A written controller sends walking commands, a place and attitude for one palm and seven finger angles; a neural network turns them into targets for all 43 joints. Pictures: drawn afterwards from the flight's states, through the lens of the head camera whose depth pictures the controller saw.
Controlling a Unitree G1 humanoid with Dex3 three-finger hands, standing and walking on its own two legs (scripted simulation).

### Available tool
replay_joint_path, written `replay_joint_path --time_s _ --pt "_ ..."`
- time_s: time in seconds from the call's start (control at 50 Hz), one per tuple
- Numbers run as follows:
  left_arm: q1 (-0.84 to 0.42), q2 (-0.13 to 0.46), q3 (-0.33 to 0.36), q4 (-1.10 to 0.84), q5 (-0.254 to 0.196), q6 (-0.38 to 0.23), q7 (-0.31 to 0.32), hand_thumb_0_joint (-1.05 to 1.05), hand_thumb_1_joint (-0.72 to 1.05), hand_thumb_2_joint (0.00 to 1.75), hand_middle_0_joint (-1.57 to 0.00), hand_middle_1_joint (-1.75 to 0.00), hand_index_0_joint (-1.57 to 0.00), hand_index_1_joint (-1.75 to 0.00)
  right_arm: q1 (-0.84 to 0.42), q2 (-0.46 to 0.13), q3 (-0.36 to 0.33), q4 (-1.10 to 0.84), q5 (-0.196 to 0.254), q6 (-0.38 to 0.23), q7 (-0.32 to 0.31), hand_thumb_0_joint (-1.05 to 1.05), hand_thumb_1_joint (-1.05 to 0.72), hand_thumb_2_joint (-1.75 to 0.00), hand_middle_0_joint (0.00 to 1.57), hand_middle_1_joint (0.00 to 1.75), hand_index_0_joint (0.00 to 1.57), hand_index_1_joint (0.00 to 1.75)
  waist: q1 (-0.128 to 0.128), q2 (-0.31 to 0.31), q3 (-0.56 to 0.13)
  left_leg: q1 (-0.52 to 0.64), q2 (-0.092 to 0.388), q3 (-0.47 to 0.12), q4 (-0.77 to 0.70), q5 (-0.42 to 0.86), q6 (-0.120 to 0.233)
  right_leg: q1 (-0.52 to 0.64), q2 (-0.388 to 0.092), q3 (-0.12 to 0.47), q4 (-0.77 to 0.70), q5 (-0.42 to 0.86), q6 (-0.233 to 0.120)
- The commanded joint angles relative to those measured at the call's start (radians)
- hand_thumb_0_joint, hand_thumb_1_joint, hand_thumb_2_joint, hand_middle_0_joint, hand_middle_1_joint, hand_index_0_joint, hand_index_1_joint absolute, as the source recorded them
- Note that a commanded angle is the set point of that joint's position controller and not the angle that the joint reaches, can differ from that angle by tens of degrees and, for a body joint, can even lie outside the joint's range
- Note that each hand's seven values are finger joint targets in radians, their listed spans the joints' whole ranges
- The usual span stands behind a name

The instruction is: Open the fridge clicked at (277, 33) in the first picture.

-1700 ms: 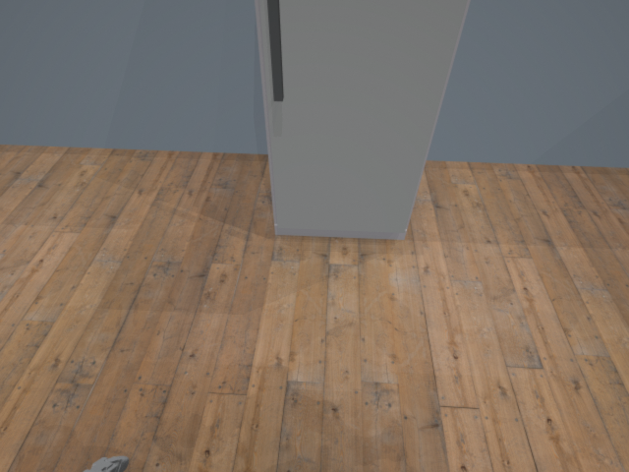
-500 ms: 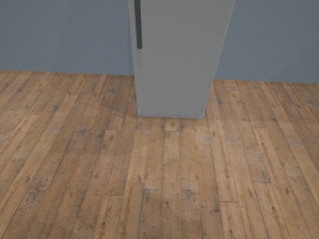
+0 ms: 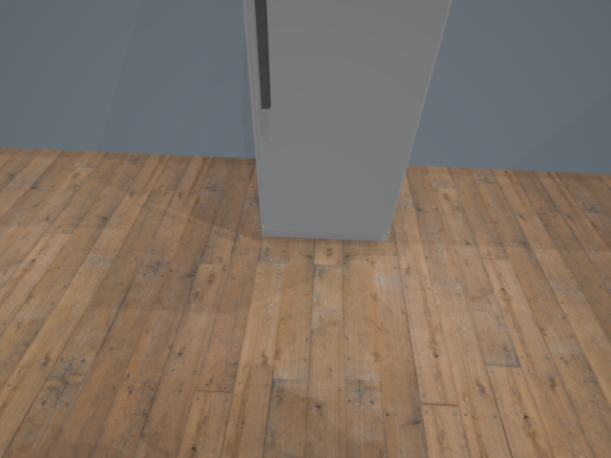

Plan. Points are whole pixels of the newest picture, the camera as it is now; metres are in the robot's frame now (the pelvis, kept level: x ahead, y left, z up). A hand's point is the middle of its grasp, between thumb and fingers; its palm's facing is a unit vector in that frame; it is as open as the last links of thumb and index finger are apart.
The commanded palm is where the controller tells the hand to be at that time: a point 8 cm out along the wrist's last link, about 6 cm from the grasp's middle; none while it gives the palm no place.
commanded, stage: walk to a spot facing it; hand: left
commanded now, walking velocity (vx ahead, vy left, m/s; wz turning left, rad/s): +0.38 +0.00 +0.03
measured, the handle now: (263, 30) +1.12 +0.19 +0.14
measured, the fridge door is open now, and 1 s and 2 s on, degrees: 0 0 0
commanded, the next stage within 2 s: take the last steps up to it in 0.58 s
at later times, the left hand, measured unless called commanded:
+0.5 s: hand (219, 384) +0.29 +0.17 -0.19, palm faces -0.10 -0.98 -0.16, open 7.4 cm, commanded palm none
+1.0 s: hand (210, 361) +0.33 +0.20 -0.21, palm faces +0.12 -0.98 -0.13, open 7.4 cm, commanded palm none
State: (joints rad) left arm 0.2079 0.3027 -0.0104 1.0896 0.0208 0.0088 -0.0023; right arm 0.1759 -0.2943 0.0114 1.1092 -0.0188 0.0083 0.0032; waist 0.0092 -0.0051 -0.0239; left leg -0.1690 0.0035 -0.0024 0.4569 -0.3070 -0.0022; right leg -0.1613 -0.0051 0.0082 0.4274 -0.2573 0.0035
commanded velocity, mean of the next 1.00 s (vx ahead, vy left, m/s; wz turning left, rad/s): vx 0.31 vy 0.01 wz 0.04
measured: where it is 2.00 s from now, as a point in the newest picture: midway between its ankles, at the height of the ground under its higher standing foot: (306, 354)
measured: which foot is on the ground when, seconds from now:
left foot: down 0.00-0.54, up 0.56-0.92, down 0.94-1.00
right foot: down 0.00-0.16, up 0.18-0.52, down 0.54-0.96, up 0.98-1.00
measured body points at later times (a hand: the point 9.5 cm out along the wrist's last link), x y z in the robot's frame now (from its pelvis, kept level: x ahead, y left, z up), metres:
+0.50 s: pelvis +0.17 +0.00 -0.02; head +0.22 +0.00 +0.43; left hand +0.29 +0.22 -0.17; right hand -0.01 -0.18 -0.14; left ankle -0.01 +0.12 -0.74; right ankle +0.29 -0.11 -0.73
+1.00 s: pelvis +0.38 +0.03 -0.02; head +0.38 +0.07 +0.43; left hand +0.33 +0.26 -0.19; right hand +0.47 -0.20 -0.14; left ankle +0.43 +0.11 -0.74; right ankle +0.30 -0.10 -0.72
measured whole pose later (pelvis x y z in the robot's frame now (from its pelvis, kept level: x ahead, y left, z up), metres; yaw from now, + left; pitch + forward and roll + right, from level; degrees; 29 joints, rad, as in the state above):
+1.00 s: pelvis +0.38 +0.03 -0.02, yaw +3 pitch -1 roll -2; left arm 0.36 0.19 0.04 1.11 0.02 -0.02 0.00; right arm 0.20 -0.16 -0.04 1.01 -0.03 -0.06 0.01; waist 0.03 -0.04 0.02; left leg -0.38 0.07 0.15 0.66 -0.27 0.06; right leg -0.20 -0.07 -0.16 0.79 -0.49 0.00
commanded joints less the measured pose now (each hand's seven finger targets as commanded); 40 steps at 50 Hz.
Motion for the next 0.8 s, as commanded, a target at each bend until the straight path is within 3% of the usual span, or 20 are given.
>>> replay_joint_path --time_s 0.0,0.06,0.1,0.14,0.16,0.2,0.22,0.32,0.4,0.46,0.48,0.5,0.52,0.54,0.56,0.58,0.6,0.64,0.68,0.78 --pt "0.104 0.155 0.053 -0.042 0.000 -0.009 -0.001 0.00 0.90 0.90 -0.20 -0.30 -0.20 -0.30 0.027 -0.081 -0.028 -0.062 -0.006 -0.021 -0.001 0.00 -0.90 -0.90 0.20 0.30 0.20 0.30 0.013 -0.131 0.144 -0.200 0.018 0.017 0.085 -0.166 0.015 -0.043 -0.192 0.272 -0.206 -0.429 -0.110" --pt "0.117 0.140 0.066 -0.052 -0.005 -0.026 0.003 0.00 0.90 0.90 -0.20 -0.30 -0.20 -0.30 0.077 -0.054 -0.034 -0.067 -0.001 -0.041 -0.002 0.00 -0.90 -0.90 0.20 0.30 0.20 0.30 -0.009 -0.111 0.130 -0.146 0.035 0.042 0.093 -0.085 0.021 -0.057 -0.220 0.270 -0.171 -0.313 -0.146" --pt "0.081 0.093 0.063 -0.066 -0.005 -0.029 -0.001 0.00 0.90 0.90 -0.20 -0.30 -0.20 -0.30 0.172 -0.048 -0.039 -0.040 0.002 -0.054 -0.004 0.00 -0.90 -0.90 0.20 0.30 0.20 0.30 -0.054 -0.026 0.139 0.006 0.062 0.003 -0.025 -0.076 0.038 -0.172 -0.135 0.145 -0.028 -0.209 -0.111" --pt "-0.002 -0.008 0.046 -0.113 -0.001 -0.036 -0.005 0.00 0.90 0.90 -0.20 -0.30 -0.20 -0.30 0.383 -0.147 -0.072 0.025 -0.011 -0.067 -0.016 0.00 -0.90 -0.90 0.20 0.30 0.20 0.30 -0.126 0.327 0.171 0.213 0.338 -0.412 -0.261 -0.049 0.161 -0.488 0.039 -0.103 0.453 -0.255 -0.027" --pt "-0.068 0.008 0.049 -0.145 0.007 -0.044 0.002 0.00 0.90 0.90 -0.20 -0.30 -0.20 -0.30 0.441 -0.116 -0.065 0.044 -0.009 -0.070 -0.029 0.00 -0.90 -0.90 0.20 0.30 0.20 0.30 -0.133 0.260 0.232 0.242 0.377 -0.463 -0.274 0.130 0.192 -0.600 -0.005 -0.021 0.584 -0.277 -0.029" --pt "-0.055 -0.001 0.058 -0.131 0.002 -0.060 -0.006 0.00 0.90 0.90 -0.20 -0.30 -0.20 -0.30 0.427 -0.051 -0.050 0.040 -0.003 -0.086 -0.039 0.00 -0.90 -0.90 0.20 0.30 0.20 0.30 -0.105 0.107 0.196 0.308 0.380 -0.369 -0.206 0.440 0.235 -0.649 -0.073 0.006 0.687 -0.210 -0.027" --pt "-0.060 -0.017 0.059 -0.126 0.002 -0.059 -0.011 0.00 0.90 0.90 -0.20 -0.30 -0.20 -0.30 0.406 -0.038 -0.049 0.029 -0.004 -0.093 -0.041 0.00 -0.90 -0.90 0.20 0.30 0.20 0.30 -0.090 0.080 0.192 0.286 0.361 -0.308 -0.206 0.481 0.228 -0.628 -0.091 0.002 0.691 -0.193 -0.022" --pt "-0.101 -0.085 0.052 -0.148 0.000 -0.041 -0.036 0.00 0.90 0.90 -0.20 -0.30 -0.20 -0.30 0.392 0.014 -0.049 0.043 0.001 -0.110 -0.049 0.00 -0.90 -0.90 0.20 0.30 0.20 0.30 -0.054 0.139 0.178 0.242 0.238 -0.071 -0.260 0.492 0.159 -0.556 -0.088 -0.092 0.513 -0.019 -0.008" --pt "-0.132 -0.105 0.049 -0.161 -0.006 -0.045 -0.035 0.00 0.90 0.90 -0.20 -0.30 -0.20 -0.30 0.390 0.007 -0.052 0.067 0.002 -0.106 -0.048 0.00 -0.90 -0.90 0.20 0.30 0.20 0.30 -0.039 0.143 0.159 0.171 0.222 0.014 -0.234 0.682 0.141 -0.316 -0.026 -0.166 0.266 0.052 -0.043" --pt "0.077 -0.064 0.070 -0.096 0.002 -0.052 -0.021 0.00 0.90 0.90 -0.20 -0.30 -0.20 -0.30 0.356 -0.023 -0.063 0.070 0.009 -0.101 -0.048 0.00 -0.90 -0.90 0.20 0.30 0.20 0.30 0.060 0.127 0.055 0.159 0.221 0.061 0.014 0.886 0.110 -0.050 0.014 -0.171 0.181 0.112 -0.079" --pt "0.203 -0.026 0.082 -0.058 0.007 -0.059 -0.014 0.00 0.90 0.90 -0.20 -0.30 -0.20 -0.30 0.351 -0.017 -0.063 0.063 0.012 -0.100 -0.043 0.00 -0.90 -0.90 0.20 0.30 0.20 0.30 0.117 0.080 -0.011 0.065 0.184 0.072 0.181 0.814 0.081 0.148 0.017 -0.159 0.133 0.158 -0.088" --pt "0.334 0.056 0.106 -0.026 0.018 -0.074 0.000 0.00 0.90 0.90 -0.20 -0.30 -0.20 -0.30 0.365 0.023 -0.059 0.053 0.020 -0.098 -0.031 0.00 -0.90 -0.90 0.20 0.30 0.20 0.30 0.167 -0.054 -0.099 -0.139 0.125 0.088 0.478 0.487 0.052 0.375 -0.172 0.043 0.096 0.134 -0.148" --pt "0.382 0.147 0.128 -0.014 0.010 -0.077 0.011 0.00 0.90 0.90 -0.20 -0.30 -0.20 -0.30 0.444 0.089 -0.054 0.034 0.027 -0.099 -0.033 0.00 -0.90 -0.90 0.20 0.30 0.20 0.30 0.123 -0.251 -0.235 -0.340 -0.010 0.072 0.858 -0.220 0.018 0.486 -0.474 0.510 -0.024 0.185 -0.261" --pt "0.331 0.142 0.126 -0.022 -0.012 -0.070 0.012 0.00 0.90 0.90 -0.20 -0.30 -0.20 -0.30 0.367 0.071 -0.058 0.019 0.027 -0.091 -0.034 0.00 -0.90 -0.90 0.20 0.30 0.20 0.30 0.123 -0.130 -0.167 -0.371 0.034 -0.029 0.970 -0.228 0.049 0.369 -0.481 0.526 -0.129 0.067 -0.278" --pt "0.223 0.102 0.115 -0.039 -0.010 -0.068 0.012 0.00 0.90 0.90 -0.20 -0.30 -0.20 -0.30 0.318 0.085 -0.063 0.013 0.025 -0.086 -0.026 0.00 -0.90 -0.90 0.20 0.30 0.20 0.30 0.085 -0.118 -0.044 -0.397 0.080 -0.024 0.988 -0.137 0.053 0.212 -0.446 0.438 -0.176 -0.077 -0.249" --pt "0.153 0.047 0.103 -0.057 -0.010 -0.068 0.019 0.00 0.90 0.90 -0.20 -0.30 -0.20 -0.30 0.258 0.093 -0.066 -0.001 0.016 -0.079 -0.023 0.00 -0.90 -0.90 0.20 0.30 0.20 0.30 0.060 -0.015 0.062 -0.401 0.116 -0.027 0.960 -0.081 0.053 0.054 -0.424 0.346 -0.192 -0.067 -0.214" --pt "0.095 0.007 0.085 -0.067 -0.004 -0.076 0.020 0.00 0.90 0.90 -0.20 -0.30 -0.20 -0.30 0.260 0.116 -0.061 0.000 0.006 -0.066 -0.019 0.00 -0.90 -0.90 0.20 0.30 0.20 0.30 0.013 -0.012 0.108 -0.365 0.144 -0.036 0.907 -0.041 0.045 -0.078 -0.387 0.225 -0.194 -0.005 -0.182" --pt "0.053 -0.046 0.065 -0.073 0.004 -0.082 0.022 0.00 0.90 0.90 -0.20 -0.30 -0.20 -0.30 0.308 0.147 -0.058 0.009 -0.003 -0.032 -0.017 0.00 -0.90 -0.90 0.20 0.30 0.20 0.30 -0.043 -0.029 0.133 -0.302 0.144 -0.017 0.826 -0.017 0.027 -0.208 -0.339 0.061 -0.225 0.065 -0.147" --pt "0.047 -0.056 0.057 -0.070 0.006 -0.084 0.025 0.00 0.90 0.90 -0.20 -0.30 -0.20 -0.30 0.325 0.159 -0.057 0.004 -0.002 -0.018 -0.014 0.00 -0.90 -0.90 0.20 0.30 0.20 0.30 -0.073 -0.062 0.126 -0.264 0.140 0.016 0.702 -0.004 0.006 -0.252 -0.299 -0.035 -0.219 0.191 -0.137" --pt "0.098 -0.030 0.065 -0.059 0.007 -0.084 0.019 0.00 0.90 0.90 -0.20 -0.30 -0.20 -0.30 0.172 0.150 -0.057 -0.074 -0.001 -0.028 0.011 0.00 -0.90 -0.90 0.20 0.30 0.20 0.30 -0.037 -0.118 0.122 -0.254 0.134 0.078 0.384 0.084 -0.012 -0.183 -0.270 -0.075 -0.216 0.126 -0.143"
